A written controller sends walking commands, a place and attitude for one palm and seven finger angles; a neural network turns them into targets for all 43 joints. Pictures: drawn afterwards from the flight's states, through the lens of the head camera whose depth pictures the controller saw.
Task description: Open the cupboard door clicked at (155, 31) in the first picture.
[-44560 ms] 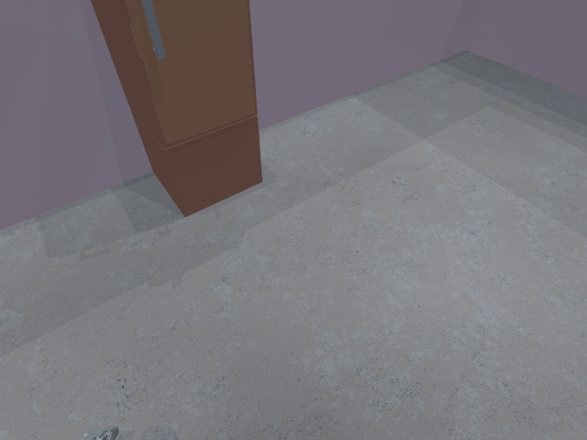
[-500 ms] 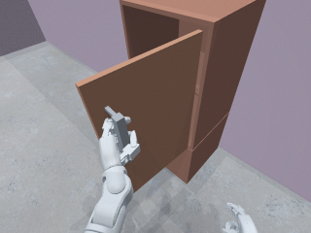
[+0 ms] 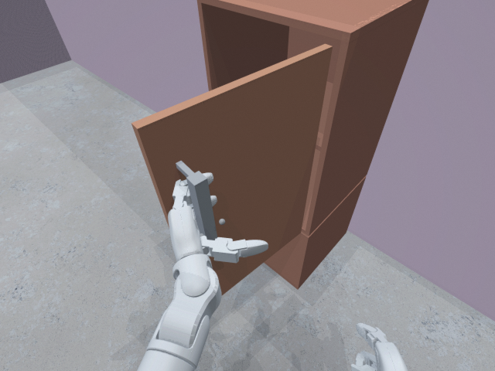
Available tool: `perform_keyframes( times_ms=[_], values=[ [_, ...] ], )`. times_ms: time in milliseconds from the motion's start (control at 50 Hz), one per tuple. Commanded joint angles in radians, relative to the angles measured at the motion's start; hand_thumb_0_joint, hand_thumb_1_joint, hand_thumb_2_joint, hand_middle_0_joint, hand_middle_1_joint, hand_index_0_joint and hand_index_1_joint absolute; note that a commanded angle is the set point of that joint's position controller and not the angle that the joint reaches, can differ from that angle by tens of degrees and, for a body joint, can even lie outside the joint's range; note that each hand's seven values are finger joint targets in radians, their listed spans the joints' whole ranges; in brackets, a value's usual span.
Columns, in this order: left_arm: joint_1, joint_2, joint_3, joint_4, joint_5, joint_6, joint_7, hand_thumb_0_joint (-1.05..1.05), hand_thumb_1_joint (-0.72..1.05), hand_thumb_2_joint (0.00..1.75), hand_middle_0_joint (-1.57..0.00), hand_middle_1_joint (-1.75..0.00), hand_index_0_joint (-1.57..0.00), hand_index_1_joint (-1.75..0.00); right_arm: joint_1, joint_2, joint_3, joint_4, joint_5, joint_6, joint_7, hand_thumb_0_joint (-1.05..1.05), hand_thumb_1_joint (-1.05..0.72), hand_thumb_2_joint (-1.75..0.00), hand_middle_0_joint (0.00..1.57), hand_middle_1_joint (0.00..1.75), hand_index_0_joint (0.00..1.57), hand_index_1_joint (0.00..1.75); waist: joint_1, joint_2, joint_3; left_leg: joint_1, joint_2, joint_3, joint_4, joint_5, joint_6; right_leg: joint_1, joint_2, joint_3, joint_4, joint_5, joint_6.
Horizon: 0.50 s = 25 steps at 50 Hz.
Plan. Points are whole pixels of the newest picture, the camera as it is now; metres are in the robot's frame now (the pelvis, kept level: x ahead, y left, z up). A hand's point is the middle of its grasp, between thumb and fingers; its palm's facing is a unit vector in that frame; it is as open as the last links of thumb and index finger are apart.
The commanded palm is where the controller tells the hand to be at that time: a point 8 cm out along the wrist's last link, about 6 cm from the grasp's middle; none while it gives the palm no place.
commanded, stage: open thumb and fingers to let go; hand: left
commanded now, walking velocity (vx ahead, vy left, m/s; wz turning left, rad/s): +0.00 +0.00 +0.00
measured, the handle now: (197, 208) +0.35 +0.11 +0.09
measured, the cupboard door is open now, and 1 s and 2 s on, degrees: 84 84 84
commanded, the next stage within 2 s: slide the hand sideways off the handle in 0.18 s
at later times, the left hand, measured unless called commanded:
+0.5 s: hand (210, 238) +0.29 +0.08 +0.10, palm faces -0.16 -0.99 -0.02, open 16.0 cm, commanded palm +0.27 +0.12 +0.09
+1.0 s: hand (194, 259) +0.26 +0.10 +0.09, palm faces -0.06 -1.00 -0.01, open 16.3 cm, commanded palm +0.23 +0.16 +0.09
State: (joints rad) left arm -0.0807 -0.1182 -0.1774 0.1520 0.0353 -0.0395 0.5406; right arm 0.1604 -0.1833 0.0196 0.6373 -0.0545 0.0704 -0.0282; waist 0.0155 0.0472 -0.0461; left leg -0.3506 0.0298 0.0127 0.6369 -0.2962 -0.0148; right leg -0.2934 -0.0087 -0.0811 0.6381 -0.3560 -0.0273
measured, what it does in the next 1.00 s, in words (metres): stands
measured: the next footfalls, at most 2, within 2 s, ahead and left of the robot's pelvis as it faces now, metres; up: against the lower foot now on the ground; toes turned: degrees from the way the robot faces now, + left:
none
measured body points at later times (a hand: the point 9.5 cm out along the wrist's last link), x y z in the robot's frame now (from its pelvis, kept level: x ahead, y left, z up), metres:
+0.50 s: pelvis -0.01 +0.02 +0.00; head -0.02 +0.00 +0.45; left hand +0.29 +0.14 +0.10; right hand +0.15 -0.20 -0.10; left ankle +0.02 +0.13 -0.72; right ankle -0.01 -0.10 -0.72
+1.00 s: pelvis +0.00 +0.00 +0.00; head +0.00 -0.02 +0.45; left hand +0.25 +0.15 +0.10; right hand +0.18 -0.21 -0.08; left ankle +0.02 +0.13 -0.72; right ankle -0.01 -0.10 -0.72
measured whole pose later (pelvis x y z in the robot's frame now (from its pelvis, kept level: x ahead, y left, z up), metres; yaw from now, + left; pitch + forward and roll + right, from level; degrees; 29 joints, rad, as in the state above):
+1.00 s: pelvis +0.00 +0.00 +0.00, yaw -1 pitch +1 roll +0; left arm 0.23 0.11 -0.08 -0.11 -0.14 -0.10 -0.03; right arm 0.22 -0.21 0.05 0.54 0.01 -0.06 -0.02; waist 0.02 0.05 -0.04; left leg -0.35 0.03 0.04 0.65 -0.31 -0.01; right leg -0.31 -0.01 -0.06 0.66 -0.37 -0.02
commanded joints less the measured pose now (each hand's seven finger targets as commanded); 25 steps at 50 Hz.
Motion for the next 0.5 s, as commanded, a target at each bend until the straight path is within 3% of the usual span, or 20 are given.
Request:
perform_keyframes(
  times_ms=[0,140,260,280,300,340,360,380,420,440,480],
  values=[
    [-0.312,-0.008,0.020,-0.199,0.021,-0.046,0.013,0.00,-0.50,0.30,-0.21,-0.65,-0.21,-0.65,-0.132,-0.079,-0.030,-0.160,0.001,-0.043,-0.004,0.00,-0.90,-0.90,0.20,0.30,0.20,0.30,-0.001,-0.138,-0.175,0.117,-0.027,-0.001,-0.050,0.143,0.031,-0.018,-0.007,0.042,-0.146,0.166,0.004],
    [-0.341,-0.012,0.033,-0.182,-0.001,-0.038,0.018,0.00,-0.50,0.30,-0.15,-0.30,-0.15,-0.30,-0.147,-0.077,-0.023,-0.156,0.006,-0.035,-0.006,0.00,-0.90,-0.90,0.20,0.30,0.20,0.30,0.002,-0.120,-0.148,0.112,-0.024,-0.006,-0.067,0.109,0.025,-0.026,-0.004,0.035,-0.157,0.105,0.000],
    [-0.370,-0.024,0.032,-0.163,-0.002,-0.026,0.037,0.00,-0.50,0.30,-0.15,-0.30,-0.15,-0.30,-0.151,-0.077,-0.022,-0.149,0.004,-0.034,-0.001,0.00,-0.90,-0.90,0.20,0.30,0.20,0.30,0.001,-0.115,-0.148,0.110,-0.024,-0.009,-0.067,0.093,0.023,-0.038,0.001,0.029,-0.153,0.085,-0.002],
    [-0.319,0.044,-0.178,-0.125,0.093,-0.072,-0.186,0.00,-0.50,0.30,-0.15,-0.30,-0.15,-0.30,-0.071,-0.111,-0.019,-0.115,0.006,-0.027,0.005,0.00,-0.90,-0.90,0.20,0.30,0.20,0.30,-0.083,-0.192,-0.093,0.127,-0.018,-0.022,-0.075,0.133,0.037,-0.079,0.004,0.059,-0.119,0.184,-0.001],
    [-0.373,0.135,-0.080,-0.190,0.051,-0.122,-0.303,0.00,-0.50,0.30,-0.15,-0.30,-0.15,-0.30,-0.058,-0.113,-0.026,-0.155,0.020,-0.027,-0.005,0.00,-0.90,-0.90,0.20,0.30,0.20,0.30,-0.053,-0.156,-0.168,0.121,-0.020,-0.020,-0.074,0.154,0.041,-0.049,0.003,0.050,-0.091,0.233,-0.006],
    [-0.413,0.172,-0.088,-0.252,-0.005,-0.177,-0.480,0.00,-0.50,0.30,-0.15,-0.30,-0.15,-0.30,-0.065,-0.110,-0.022,-0.182,0.040,-0.044,-0.022,0.00,-0.90,-0.90,0.20,0.30,0.20,0.30,-0.046,-0.025,-0.242,0.186,-0.027,-0.010,-0.062,0.175,0.041,-0.032,0.001,0.053,-0.075,0.270,-0.012],
    [-0.386,0.156,-0.094,-0.223,-0.049,-0.177,-0.551,0.00,-0.50,0.30,-0.15,-0.30,-0.15,-0.30,-0.070,-0.107,-0.014,-0.192,0.053,-0.056,-0.027,0.00,-0.90,-0.90,0.20,0.30,0.20,0.30,-0.046,0.002,-0.225,0.187,-0.028,-0.015,-0.061,0.155,0.039,-0.044,0.006,0.043,-0.075,0.248,-0.014],
    [-0.376,0.140,-0.071,-0.206,-0.105,-0.168,-0.589,0.00,-0.50,0.30,-0.15,-0.30,-0.15,-0.30,-0.075,-0.105,-0.008,-0.203,0.064,-0.069,-0.029,0.00,-0.90,-0.90,0.20,0.30,0.20,0.30,-0.041,-0.002,-0.202,0.175,-0.026,-0.025,-0.070,0.126,0.033,-0.053,0.013,0.030,-0.080,0.213,-0.014],
    [-0.322,0.104,-0.031,-0.172,-0.201,-0.139,-0.606,0.00,-0.50,0.30,-0.15,-0.30,-0.15,-0.30,-0.099,-0.109,-0.002,-0.219,0.079,-0.101,-0.031,0.00,-0.90,-0.90,0.20,0.30,0.20,0.30,-0.027,-0.088,-0.157,0.143,-0.021,-0.039,-0.089,0.065,0.027,-0.060,0.024,0.010,-0.102,0.145,-0.007],
    [-0.281,0.117,0.010,-0.159,-0.224,-0.127,-0.594,0.00,-0.50,0.30,-0.15,-0.30,-0.15,-0.30,-0.096,-0.114,-0.001,-0.218,0.080,-0.114,-0.029,0.00,-0.90,-0.90,0.20,0.30,0.20,0.30,-0.013,-0.108,-0.141,0.123,-0.021,-0.042,-0.098,0.039,0.025,-0.061,0.025,0.004,-0.105,0.116,-0.003],
    [-0.254,0.129,0.034,-0.207,-0.219,-0.122,-0.554,0.00,-0.50,0.30,-0.15,-0.30,-0.15,-0.30,-0.096,-0.117,-0.004,-0.224,0.080,-0.134,-0.016,0.00,-0.90,-0.90,0.20,0.30,0.20,0.30,0.000,-0.111,-0.143,0.117,-0.019,-0.045,-0.108,0.024,0.021,-0.067,0.025,0.001,-0.099,0.093,0.000]
  ],
)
